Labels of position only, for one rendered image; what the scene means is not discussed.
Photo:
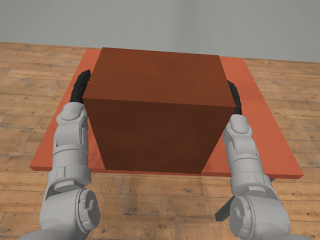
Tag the robot left upper arm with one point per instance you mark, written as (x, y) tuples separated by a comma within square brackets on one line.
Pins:
[(70, 215)]

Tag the carton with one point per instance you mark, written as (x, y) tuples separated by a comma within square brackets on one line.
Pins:
[(157, 111)]

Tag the left robot hand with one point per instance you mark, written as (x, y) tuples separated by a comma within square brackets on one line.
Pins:
[(80, 86)]

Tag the right robot hand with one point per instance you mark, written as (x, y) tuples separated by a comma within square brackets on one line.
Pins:
[(236, 97)]

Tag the left robot forearm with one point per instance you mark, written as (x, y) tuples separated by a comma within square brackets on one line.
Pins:
[(70, 170)]

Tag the table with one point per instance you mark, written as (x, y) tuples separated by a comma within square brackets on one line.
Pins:
[(277, 159)]

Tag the right robot forearm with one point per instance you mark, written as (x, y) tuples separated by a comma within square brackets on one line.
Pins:
[(247, 173)]

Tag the robot right upper arm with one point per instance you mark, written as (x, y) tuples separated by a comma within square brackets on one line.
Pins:
[(259, 218)]

